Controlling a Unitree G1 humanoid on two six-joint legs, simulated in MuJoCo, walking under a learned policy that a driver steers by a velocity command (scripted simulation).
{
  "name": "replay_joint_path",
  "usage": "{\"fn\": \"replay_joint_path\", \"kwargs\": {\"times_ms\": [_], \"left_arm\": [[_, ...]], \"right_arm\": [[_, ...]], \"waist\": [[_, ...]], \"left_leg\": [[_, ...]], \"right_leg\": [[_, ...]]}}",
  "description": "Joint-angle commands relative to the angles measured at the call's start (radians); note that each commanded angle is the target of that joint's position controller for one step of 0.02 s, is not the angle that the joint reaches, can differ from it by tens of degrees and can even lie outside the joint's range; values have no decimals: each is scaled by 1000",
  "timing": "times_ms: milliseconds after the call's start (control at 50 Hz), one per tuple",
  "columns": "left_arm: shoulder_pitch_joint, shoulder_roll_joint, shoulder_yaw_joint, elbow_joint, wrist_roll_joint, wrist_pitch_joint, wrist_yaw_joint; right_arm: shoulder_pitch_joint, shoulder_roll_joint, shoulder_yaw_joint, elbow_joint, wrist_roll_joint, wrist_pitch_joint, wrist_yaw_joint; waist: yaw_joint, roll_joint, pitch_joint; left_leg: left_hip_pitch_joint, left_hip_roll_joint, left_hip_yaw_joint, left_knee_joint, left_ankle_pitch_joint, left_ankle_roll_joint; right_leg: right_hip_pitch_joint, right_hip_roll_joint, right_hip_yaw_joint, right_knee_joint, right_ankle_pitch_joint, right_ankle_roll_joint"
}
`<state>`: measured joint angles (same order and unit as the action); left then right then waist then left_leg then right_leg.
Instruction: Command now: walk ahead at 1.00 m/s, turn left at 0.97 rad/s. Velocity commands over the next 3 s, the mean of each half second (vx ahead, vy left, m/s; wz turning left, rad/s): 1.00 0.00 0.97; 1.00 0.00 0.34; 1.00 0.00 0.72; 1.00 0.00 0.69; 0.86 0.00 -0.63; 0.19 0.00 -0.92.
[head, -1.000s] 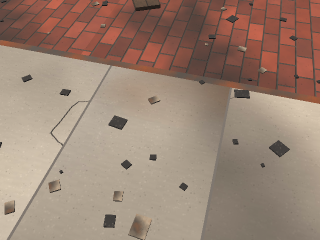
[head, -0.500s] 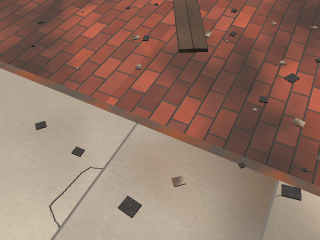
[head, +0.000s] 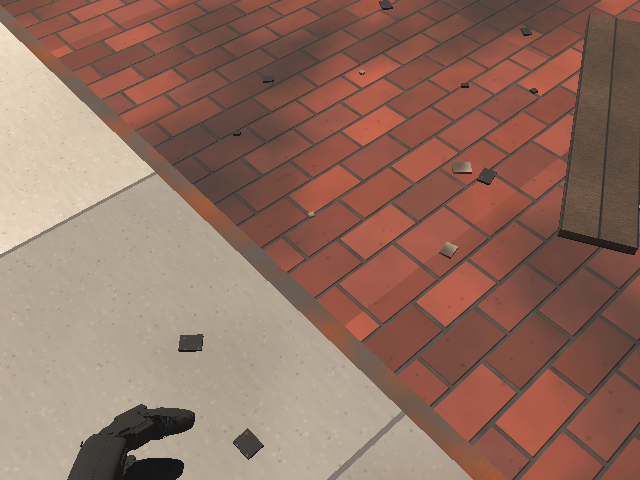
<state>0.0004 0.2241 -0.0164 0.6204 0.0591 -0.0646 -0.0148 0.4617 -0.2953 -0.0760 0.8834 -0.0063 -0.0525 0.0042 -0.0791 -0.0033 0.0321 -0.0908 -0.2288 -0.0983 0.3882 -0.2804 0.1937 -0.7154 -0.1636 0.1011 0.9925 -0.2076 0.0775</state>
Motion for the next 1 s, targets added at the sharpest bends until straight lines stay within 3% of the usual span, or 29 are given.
{"fn": "replay_joint_path", "kwargs": {"times_ms": [20,60,100,140,160,180,200,220,240,260,280,340,420,480,520,560,600,620,640,660,680,700,720,760,800,860,940,980,1000], "left_arm": [[-73,84,14,-79,-22,4,-9],[-111,100,16,-102,-32,0,-7],[-96,127,24,-112,-34,-6,-1],[85,209,59,-66,-39,-13,19],[288,249,81,-22,-43,-16,35],[516,315,109,19,-20,-19,57],[511,385,120,21,32,-22,54],[384,345,127,5,11,-12,42],[282,234,105,-12,0,-6,38],[262,183,92,7,-3,-2,34],[291,166,87,39,-1,-3,33],[362,121,74,127,-29,-31,16],[330,143,75,150,-31,-62,4],[396,164,77,187,-26,-68,8],[448,203,81,205,-22,-64,11],[485,248,85,222,-26,-50,21],[468,319,97,220,-22,-18,35],[431,328,97,205,-27,-6,37],[439,275,90,187,-20,-4,31],[517,151,65,109,-48,-13,8],[367,221,73,57,-52,-30,11],[304,194,65,44,-65,-39,11],[314,175,55,61,-57,-40,12],[362,141,46,90,-22,-7,1],[337,123,44,81,-9,19,-15],[134,105,30,5,-13,18,-29],[43,100,24,-12,-43,6,-49],[2,128,31,-33,-32,0,-39],[21,151,40,-30,-22,1,-30]], "right_arm": [[-57,-167,-46,-97,9,-32,8],[-22,-178,-53,-94,12,-29,12],[-39,-187,-57,-103,10,-26,3],[-77,-237,-67,-116,0,-27,1],[-139,-265,-72,-128,-4,-31,7],[-179,-176,-47,-157,-7,-44,9],[-69,7,1,-208,36,-43,6],[-75,-62,15,-221,25,-30,-3],[-164,-121,3,-202,-2,-13,-1],[-201,-132,0,-202,-17,-3,14],[-246,-118,1,-211,-26,7,31],[-296,-40,27,-272,-31,45,65],[-412,-46,43,-345,-25,56,79],[-527,-48,55,-374,-30,51,96],[-557,-20,71,-373,-30,38,102],[-531,-43,64,-343,-37,30,87],[-301,-106,36,-269,-41,21,64],[-93,-145,12,-200,-41,17,48],[-12,-218,-21,-162,-48,24,27],[-100,-315,-42,-195,-43,36,15],[-43,-291,-46,-204,-30,38,9],[-66,-259,-44,-167,-27,27,-2],[-84,-204,-32,-141,-23,12,-8],[-152,-126,-4,-132,-23,-15,-16],[-136,-84,12,-111,-9,-37,-12],[-115,-105,6,-94,1,-60,4],[-66,-150,-2,-70,24,-87,15],[-21,-169,-3,-41,18,-82,9],[-16,-195,-8,-32,11,-76,3]], "waist": [[17,-6,51],[-19,34,20],[-4,52,-1],[90,57,-127],[222,53,-221],[315,-10,-344],[194,-333,-446],[147,-349,-411],[148,-185,-235],[138,-72,-144],[137,-37,-92],[91,-90,-14],[52,-81,45],[79,-27,120],[88,-31,140],[63,-73,87],[-67,-131,-65],[-164,-125,-157],[-157,-35,-228],[5,239,-343],[-72,75,-401],[-44,38,-228],[9,-32,-90],[103,-57,-25],[126,-9,22],[92,12,118],[59,-1,102],[50,5,105],[66,16,59]], "left_leg": [[-230,193,-250,-198,366,94],[-123,219,-278,-165,479,69],[-55,237,-301,-103,552,33],[3,232,-306,123,797,-16],[-68,205,-283,355,793,-38],[-231,158,-228,676,561,-50],[-545,48,-119,978,-268,-78],[-671,126,-60,1069,-169,-64],[-694,194,-25,1046,-56,-69],[-674,233,-2,997,-3,-79],[-656,262,3,969,4,-84],[-690,321,10,947,24,-95],[-703,334,53,823,210,-102],[-639,299,147,564,291,-74],[-546,261,213,422,275,-35],[-429,169,271,362,215,0],[-174,100,250,327,64,36],[77,97,203,218,78,61],[326,219,26,222,-51,74],[565,524,-543,96,-146,179],[558,525,-663,-33,-115,193],[434,515,-538,-75,-18,175],[244,482,-437,-104,59,143],[0,404,-288,-156,81,103],[-104,377,-230,-216,97,109],[-177,307,-97,-314,178,89],[-128,320,-10,-424,410,42],[15,353,-18,-346,669,23],[94,359,-18,-262,871,8]], "right_leg": [[199,76,-109,-252,247,-8],[222,111,-110,-348,301,-27],[304,136,-87,-457,283,-43],[529,188,-79,-464,143,-63],[747,168,-85,-460,78,-72],[1001,15,57,-431,-192,-97],[1209,-302,577,-607,-486,-167],[1106,-317,838,-750,-680,-209],[941,-249,641,-751,-664,-201],[821,-203,455,-734,-468,-192],[743,-158,313,-741,-303,-172],[642,-131,94,-788,-85,-144],[567,-98,-165,-858,177,-124],[573,-52,-296,-922,316,-113],[616,-65,-349,-915,586,-111],[731,-84,-364,-827,1058,-124],[780,-124,-359,-485,1322,-148],[687,-112,-361,-210,1240,-155],[454,-39,-345,156,619,-144],[56,133,-273,547,-273,-92],[-46,137,-79,608,-188,-108],[-114,94,-69,553,-127,-113],[-77,52,-71,442,-111,-114],[65,12,-52,308,-120,-100],[85,-15,-56,186,-151,-75],[52,-16,-108,-89,82,-64],[256,61,-171,-367,441,-121],[261,94,-172,-432,397,-147],[299,138,-184,-438,316,-157]]}}
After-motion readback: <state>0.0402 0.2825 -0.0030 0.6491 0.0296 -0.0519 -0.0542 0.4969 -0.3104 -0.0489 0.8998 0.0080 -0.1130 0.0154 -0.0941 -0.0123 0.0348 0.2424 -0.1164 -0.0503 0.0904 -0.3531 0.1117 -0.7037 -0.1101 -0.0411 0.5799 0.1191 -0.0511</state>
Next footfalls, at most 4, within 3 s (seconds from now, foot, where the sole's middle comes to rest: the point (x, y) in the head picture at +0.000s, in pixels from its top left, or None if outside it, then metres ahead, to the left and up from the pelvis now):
0.18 right None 0.40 -0.18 -0.77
0.64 left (229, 393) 0.69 0.18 -0.77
1.06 right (190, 231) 1.17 0.30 -0.77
1.54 left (31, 204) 1.32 0.75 -0.77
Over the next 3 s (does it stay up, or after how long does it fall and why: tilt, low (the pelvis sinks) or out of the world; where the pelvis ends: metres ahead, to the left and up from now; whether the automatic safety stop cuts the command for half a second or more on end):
stays up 1.67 1.65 0.00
